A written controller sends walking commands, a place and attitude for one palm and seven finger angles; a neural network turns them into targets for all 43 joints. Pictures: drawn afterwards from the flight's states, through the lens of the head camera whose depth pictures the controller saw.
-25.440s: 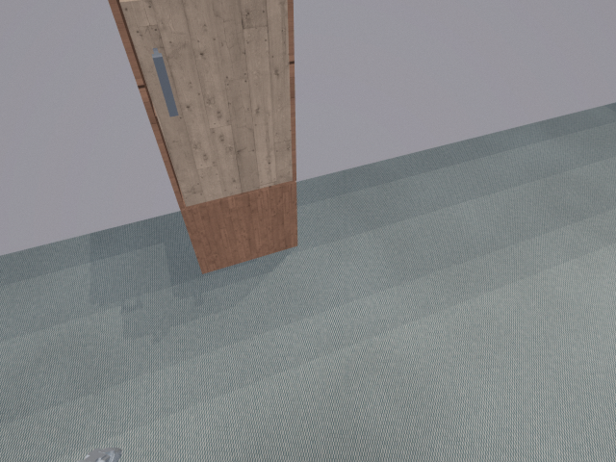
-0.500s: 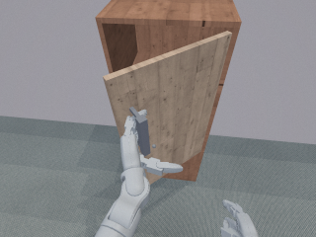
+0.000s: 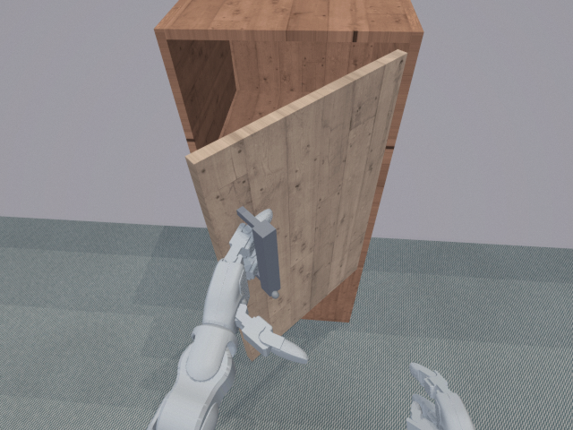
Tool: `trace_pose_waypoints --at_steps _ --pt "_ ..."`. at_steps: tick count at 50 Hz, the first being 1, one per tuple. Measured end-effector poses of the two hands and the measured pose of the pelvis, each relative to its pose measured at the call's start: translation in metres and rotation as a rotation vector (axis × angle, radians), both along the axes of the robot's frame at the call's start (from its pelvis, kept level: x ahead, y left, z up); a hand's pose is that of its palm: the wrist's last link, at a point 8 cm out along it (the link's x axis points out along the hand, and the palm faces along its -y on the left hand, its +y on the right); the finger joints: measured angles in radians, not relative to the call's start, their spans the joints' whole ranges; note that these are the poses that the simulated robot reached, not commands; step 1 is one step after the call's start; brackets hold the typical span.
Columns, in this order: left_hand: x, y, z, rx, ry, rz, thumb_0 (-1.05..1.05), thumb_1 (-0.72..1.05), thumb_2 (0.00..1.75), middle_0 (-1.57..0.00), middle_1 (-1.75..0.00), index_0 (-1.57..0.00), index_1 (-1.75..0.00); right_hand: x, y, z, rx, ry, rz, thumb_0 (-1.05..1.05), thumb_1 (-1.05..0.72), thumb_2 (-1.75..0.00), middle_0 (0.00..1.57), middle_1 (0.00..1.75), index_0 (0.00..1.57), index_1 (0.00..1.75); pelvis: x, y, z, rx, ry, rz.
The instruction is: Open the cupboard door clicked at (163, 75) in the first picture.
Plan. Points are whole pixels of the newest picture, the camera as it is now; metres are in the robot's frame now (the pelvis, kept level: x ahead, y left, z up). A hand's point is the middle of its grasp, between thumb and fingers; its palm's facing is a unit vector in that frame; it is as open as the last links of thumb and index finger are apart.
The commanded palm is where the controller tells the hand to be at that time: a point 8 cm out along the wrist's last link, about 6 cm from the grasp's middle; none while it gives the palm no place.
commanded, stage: slide the hand sideways off the handle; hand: left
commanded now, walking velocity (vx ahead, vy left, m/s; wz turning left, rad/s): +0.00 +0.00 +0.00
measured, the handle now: (258, 252) +0.34 +0.06 +0.08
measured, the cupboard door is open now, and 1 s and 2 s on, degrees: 47 46 46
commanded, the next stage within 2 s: draw the hand back to the body in 0.72 s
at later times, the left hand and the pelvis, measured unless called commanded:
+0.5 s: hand (226, 329) +0.23 +0.08 +0.08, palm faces -0.08 -1.00 -0.04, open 16.2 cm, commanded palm +0.19 +0.15 +0.08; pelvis +0.02 -0.02 -0.01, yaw +2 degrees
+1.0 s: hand (187, 337) +0.21 +0.13 +0.09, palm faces -0.08 -0.99 -0.07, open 16.3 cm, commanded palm +0.18 +0.19 +0.10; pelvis +0.01 +0.00 -0.01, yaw +2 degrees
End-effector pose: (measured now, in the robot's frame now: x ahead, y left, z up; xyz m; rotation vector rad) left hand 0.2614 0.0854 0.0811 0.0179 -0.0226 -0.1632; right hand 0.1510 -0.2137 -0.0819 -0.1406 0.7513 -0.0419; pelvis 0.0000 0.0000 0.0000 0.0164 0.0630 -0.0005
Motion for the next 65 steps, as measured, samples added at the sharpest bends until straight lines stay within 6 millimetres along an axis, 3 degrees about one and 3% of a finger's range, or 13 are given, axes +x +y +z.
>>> trace_pose_waypoints --at_steps 21,33,44,52,65 --pt "-0.04 0.043 0.001 0.023 0.029 0.07 -0.01 -0.5 0.3 -0.2 -0.33 -0.19 -0.31 0.049 -0.017 0.009 -0.018 -0.103 0.034 0.01 -0.9 -0.9 0.2 0.3 0.2 0.3 0.023 -0.018 -0.004 0.0 0.032 0.025" --pt "-0.071 0.075 0.001 0.033 0.022 0.103 -0.01 -0.5 0.3 -0.16 -0.31 -0.16 -0.3 0.046 -0.02 0.005 -0.038 -0.127 0.039 0.01 -0.9 -0.9 0.2 0.3 0.2 0.3 0.02 -0.015 -0.011 -0.009 0.046 0.041" --pt "-0.066 0.083 -0.001 0.026 0.011 0.067 -0.01 -0.5 0.29 -0.15 -0.31 -0.15 -0.3 0.032 -0.01 0.002 -0.04 -0.144 0.019 0.01 -0.9 -0.9 0.2 0.3 0.2 0.3 0.011 -0.005 -0.015 -0.019 0.048 0.036" --pt "-0.068 0.101 0.018 0.052 -0.011 0.092 -0.01 -0.5 0.3 -0.15 -0.3 -0.15 -0.3 0.029 0.002 0.01 -0.024 -0.163 0.009 0.01 -0.9 -0.9 0.2 0.3 0.2 0.3 0.013 0.002 -0.01 -0.023 0.025 0.028" --pt "-0.081 0.135 0.04 0.078 -0.007 0.128 -0.01 -0.49 0.3 -0.15 -0.3 -0.16 -0.3 0.048 0.013 0.027 -0.036 -0.227 0.046 0.01 -0.9 -0.9 0.2 0.3 0.2 0.3 0.017 0.008 -0.001 -0.033 -0.016 0.041"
